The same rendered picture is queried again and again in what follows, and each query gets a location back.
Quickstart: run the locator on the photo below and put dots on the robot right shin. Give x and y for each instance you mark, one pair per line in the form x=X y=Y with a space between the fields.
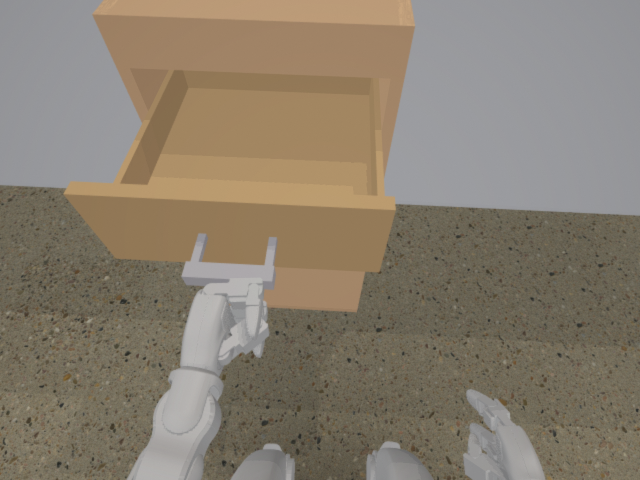
x=390 y=444

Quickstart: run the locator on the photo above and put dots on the robot left hand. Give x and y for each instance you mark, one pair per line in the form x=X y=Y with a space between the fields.
x=211 y=319

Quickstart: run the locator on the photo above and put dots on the cabinet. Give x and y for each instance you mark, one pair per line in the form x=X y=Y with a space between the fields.
x=343 y=38

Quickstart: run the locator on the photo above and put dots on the left robot thigh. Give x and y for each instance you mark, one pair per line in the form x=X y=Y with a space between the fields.
x=266 y=464

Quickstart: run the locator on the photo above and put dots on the drawer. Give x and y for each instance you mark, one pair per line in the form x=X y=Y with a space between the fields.
x=243 y=157

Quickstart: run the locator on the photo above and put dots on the robot left forearm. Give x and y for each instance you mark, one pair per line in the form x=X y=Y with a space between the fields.
x=185 y=421

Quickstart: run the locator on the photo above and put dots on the handle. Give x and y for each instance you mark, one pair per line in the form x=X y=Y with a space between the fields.
x=198 y=273

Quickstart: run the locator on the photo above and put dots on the robot right hand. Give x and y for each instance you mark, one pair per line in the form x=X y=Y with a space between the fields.
x=510 y=454

